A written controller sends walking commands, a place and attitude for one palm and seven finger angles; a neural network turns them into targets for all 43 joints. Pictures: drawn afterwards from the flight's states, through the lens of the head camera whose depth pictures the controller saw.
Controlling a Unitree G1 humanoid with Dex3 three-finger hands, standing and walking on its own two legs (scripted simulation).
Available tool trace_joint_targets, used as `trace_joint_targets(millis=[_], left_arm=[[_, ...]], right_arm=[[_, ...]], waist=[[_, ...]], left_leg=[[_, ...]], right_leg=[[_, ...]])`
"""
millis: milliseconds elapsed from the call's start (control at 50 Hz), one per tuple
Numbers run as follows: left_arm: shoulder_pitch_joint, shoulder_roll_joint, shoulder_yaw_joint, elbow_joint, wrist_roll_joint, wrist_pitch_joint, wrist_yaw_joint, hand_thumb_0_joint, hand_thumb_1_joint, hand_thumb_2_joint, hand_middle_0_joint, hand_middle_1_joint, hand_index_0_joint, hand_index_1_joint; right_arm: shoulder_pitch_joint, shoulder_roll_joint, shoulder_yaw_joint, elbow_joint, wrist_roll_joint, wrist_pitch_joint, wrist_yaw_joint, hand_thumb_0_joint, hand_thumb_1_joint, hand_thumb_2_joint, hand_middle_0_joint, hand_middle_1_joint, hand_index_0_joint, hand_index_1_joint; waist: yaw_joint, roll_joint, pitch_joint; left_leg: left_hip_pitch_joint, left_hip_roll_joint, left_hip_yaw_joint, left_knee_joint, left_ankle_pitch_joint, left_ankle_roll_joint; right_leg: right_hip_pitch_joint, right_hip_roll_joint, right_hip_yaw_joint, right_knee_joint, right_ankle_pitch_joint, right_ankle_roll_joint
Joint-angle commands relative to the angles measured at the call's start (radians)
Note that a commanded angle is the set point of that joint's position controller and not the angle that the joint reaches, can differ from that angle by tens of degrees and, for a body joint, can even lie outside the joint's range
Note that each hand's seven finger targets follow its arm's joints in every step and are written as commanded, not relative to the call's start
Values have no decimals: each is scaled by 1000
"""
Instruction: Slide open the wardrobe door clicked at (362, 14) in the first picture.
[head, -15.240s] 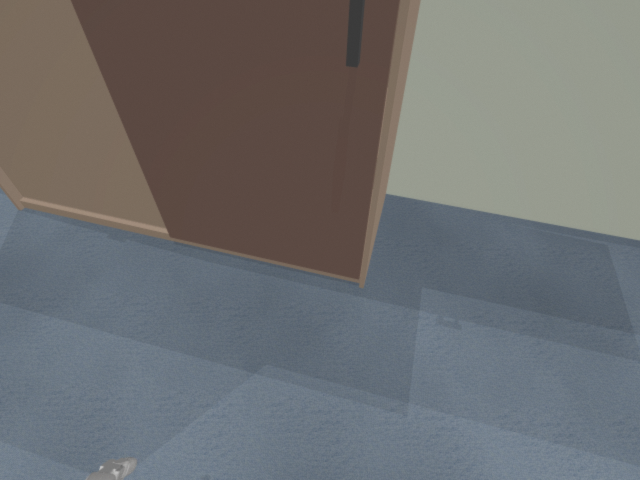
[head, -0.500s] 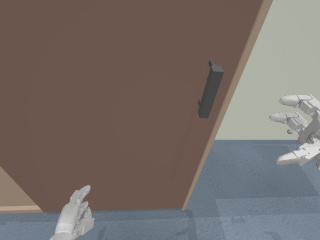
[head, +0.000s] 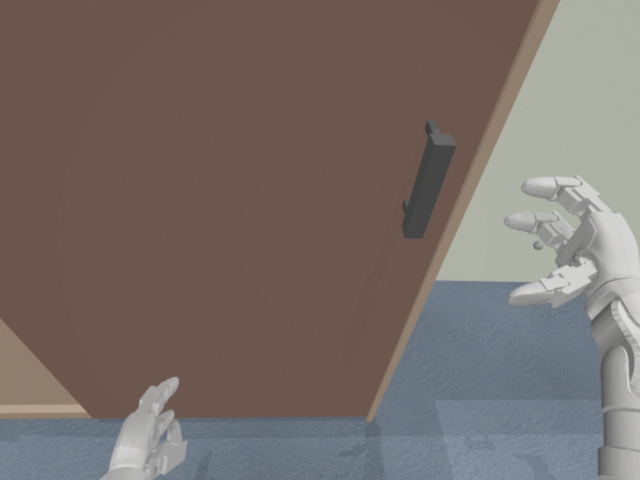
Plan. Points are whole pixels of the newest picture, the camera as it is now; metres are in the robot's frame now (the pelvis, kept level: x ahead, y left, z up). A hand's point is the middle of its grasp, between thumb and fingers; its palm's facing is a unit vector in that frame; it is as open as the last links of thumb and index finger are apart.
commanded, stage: move the hooked fingers beside the handle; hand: right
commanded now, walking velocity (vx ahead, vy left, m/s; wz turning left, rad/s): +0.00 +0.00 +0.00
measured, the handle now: (421, 180) +0.45 -0.11 +0.18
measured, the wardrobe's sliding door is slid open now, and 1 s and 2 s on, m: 0.00 0.00 0.00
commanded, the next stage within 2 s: feel for the door with the fingertips in 1.62 s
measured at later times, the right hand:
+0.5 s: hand (505, 223) +0.37 -0.19 +0.19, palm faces +0.00 +1.00 -0.03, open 13.9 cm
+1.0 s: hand (483, 206) +0.40 -0.18 +0.18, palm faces -0.01 +1.00 -0.01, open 13.9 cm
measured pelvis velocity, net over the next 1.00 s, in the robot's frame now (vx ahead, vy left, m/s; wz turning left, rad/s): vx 0.00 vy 0.01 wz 0.02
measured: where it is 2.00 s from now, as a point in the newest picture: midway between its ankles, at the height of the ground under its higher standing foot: outside the picture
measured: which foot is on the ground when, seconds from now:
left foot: down 0.00-1.00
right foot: down 0.00-1.00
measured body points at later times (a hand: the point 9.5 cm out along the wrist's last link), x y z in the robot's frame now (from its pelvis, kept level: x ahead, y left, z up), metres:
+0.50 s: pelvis +0.00 +0.01 +0.00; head -0.01 +0.03 +0.45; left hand +0.16 +0.25 -0.09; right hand +0.36 -0.25 +0.19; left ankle -0.02 +0.09 -0.74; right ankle +0.00 -0.11 -0.74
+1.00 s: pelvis +0.00 +0.01 +0.00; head -0.01 +0.03 +0.45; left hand +0.13 +0.26 -0.10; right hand +0.39 -0.23 +0.19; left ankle -0.02 +0.09 -0.74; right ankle +0.00 -0.11 -0.74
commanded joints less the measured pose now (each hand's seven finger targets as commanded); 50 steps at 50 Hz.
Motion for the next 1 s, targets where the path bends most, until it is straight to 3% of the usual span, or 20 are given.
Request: trace_joint_targets(millis=[0, 100, 140, 180, 240, 320, 400, 440, 460, 520, 580, 620, 640, 740, 780, 800, 840, 880, 940, 980], left_arm=[[-135, 105, 45, -168, 4, -46, 3, 0, 900, 900, -200, -300, -200, -300], [-132, 106, 43, -169, 2, -28, 0, 0, 900, 900, -200, -300, -200, -300], [-127, 108, 48, -171, 6, -22, -3, 0, 900, 900, -200, -300, -200, -300], [-133, 103, 46, -177, 7, -20, -4, 0, 900, 900, -200, -300, -200, -300], [-118, 109, 49, -163, 5, -8, -3, 0, 900, 900, -200, -300, -200, -300], [-116, 109, 47, -164, 2, 0, -1, 0, 900, 900, -200, -300, -200, -300], [-110, 110, 50, -159, 1, 4, 2, 0, 900, 900, -200, -300, -200, -300], [-97, 114, 54, -149, 0, 9, 2, 0, 900, 900, -200, -300, -200, -300], [-99, 114, 54, -150, 1, 7, 1, 0, 900, 900, -200, -300, -200, -300], [-87, 117, 57, -147, 1, 13, -1, 0, 900, 900, -200, -300, -200, -300], [-85, 115, 58, -152, 1, 19, -6, 0, 900, 900, -200, -300, -200, -300], [-78, 119, 59, -144, 0, 25, -5, 0, 900, 900, -200, -300, -200, -300], [-71, 122, 62, -142, 3, 28, -7, 0, 900, 900, -200, -300, -200, -300], [-59, 123, 65, -135, 1, 36, -7, 0, 900, 900, -200, -300, -200, -300], [-56, 120, 63, -132, 0, 37, -6, 0, 900, 900, -200, -300, -200, -300], [-50, 121, 63, -127, 0, 38, -5, 0, 900, 900, -200, -300, -200, -300], [-38, 130, 70, -122, 4, 42, -6, 0, 900, 900, -200, -300, -200, -300], [-49, 119, 65, -138, 3, 41, -10, 0, 900, 900, -200, -300, -200, -300], [-36, 127, 71, -133, 4, 44, -12, 0, 900, 900, -200, -300, -200, -300], [-36, 127, 70, -137, 3, 47, -11, 0, 900, 900, -200, -300, -200, -300]], right_arm=[[-379, -242, -88, -191, 19, -69, -25, 0, 500, -300, 300, 1200, 300, 1200], [-434, -202, -35, -152, 5, -47, -43, 0, 500, -300, 300, 1200, 300, 1200], [-422, -229, -59, -166, 0, -54, -54, 0, 500, -300, 300, 1200, 300, 1200], [-447, -212, -52, -185, 4, -64, -58, 0, 500, -300, 300, 1200, 300, 1200], [-441, -231, -64, -127, 1, -67, -62, 0, 500, -300, 300, 1200, 300, 1200], [-496, -226, -49, -102, -3, -71, -63, 0, 500, -300, 300, 1200, 300, 1200], [-551, -206, -20, -82, 0, -85, -57, 0, 500, -300, 300, 1200, 300, 1200], [-546, -205, -15, -48, -2, -93, -58, 0, 500, -300, 300, 1200, 300, 1200], [-580, -199, -9, -65, 1, -100, -60, 0, 500, -300, 300, 1200, 300, 1200], [-566, -237, -49, -16, -1, -102, -67, 0, 500, -300, 300, 1200, 300, 1200], [-572, -196, -11, -9, -7, -106, -73, 0, 500, -300, 300, 1200, 300, 1200], [-601, -232, -38, 20, -12, -110, -82, 0, 500, -300, 300, 1200, 300, 1200], [-590, -220, -27, 27, -13, -115, -85, 0, 500, -300, 300, 1200, 300, 1200], [-638, -225, -22, 63, -21, -137, -92, 0, 500, -300, 300, 1200, 300, 1200], [-677, -213, -13, 88, -21, -142, -93, 0, 500, -300, 300, 1200, 300, 1200], [-702, -204, 1, 103, -23, -146, -93, 0, 500, -300, 300, 1200, 300, 1200], [-661, -253, -45, 139, -25, -154, -96, 0, 500, -300, 300, 1200, 300, 1200], [-686, -226, -20, 92, -30, -168, -91, 0, 500, -300, 300, 1200, 300, 1200], [-618, -235, -43, 140, -22, -168, -90, 0, 500, -300, 300, 1200, 300, 1200], [-617, -240, -52, 153, -20, -162, -87, 0, 500, -300, 300, 1200, 300, 1200]], waist=[[5, 4, -227], [16, 5, -199], [10, 25, -229], [12, 18, -256], [17, 55, -230], [26, 10, -222], [37, 8, -236], [41, 44, -229], [41, 23, -248], [35, 36, -248], [35, 25, -253], [38, 19, -239], [38, 57, -243], [46, 50, -250], [53, 16, -238], [60, 26, -236], [47, 73, -258], [44, -6, -286], [39, 65, -265], [39, 72, -248]], left_leg=[[-7, 11, -69, -60, 323, -4], [-25, 12, -71, -63, 311, -4], [-2, 11, -73, -62, 335, -3], [13, 14, -74, -55, 362, -4], [10, 12, -80, -66, 365, -9], [-5, 14, -84, -69, 338, -5], [-8, 14, -90, -76, 336, -7], [-6, 11, -88, -77, 343, -8], [-3, 15, -91, -75, 352, -7], [11, 15, -92, -72, 363, -8], [10, 16, -91, -67, 378, -7], [2, 14, -95, -74, 344, -6], [9, 13, -93, -75, 350, -8], [9, 14, -100, -77, 349, -9], [-8, 14, -104, -80, 336, -7], [-13, 12, -105, -82, 322, -8], [14, 14, -108, -81, 338, -11], [29, 17, -109, -69, 369, -5], [24, 11, -99, -73, 372, -8], [24, 13, -104, -75, 365, -11]], right_leg=[[135, -8, 94, -48, 263, -17], [121, -7, 91, -51, 244, -18], [129, -12, 91, -44, 271, -20], [137, -8, 88, -43, 287, -20], [119, -11, 78, -40, 276, -24], [115, -5, 80, -45, 250, -23], [124, -4, 78, -42, 241, -26], [119, -10, 77, -39, 250, -27], [127, -6, 78, -40, 253, -28], [110, -5, 76, -41, 256, -26], [110, -6, 75, -42, 270, -27], [98, -6, 74, -46, 241, -25], [98, -11, 75, -45, 250, -28], [95, -12, 66, -44, 242, -31], [95, -8, 66, -44, 227, -30], [94, -7, 67, -45, 216, -30], [80, -13, 67, -44, 227, -33], [100, -6, 64, -45, 255, -31], [86, -15, 66, -44, 256, -32], [66, -12, 62, -51, 235, -33]])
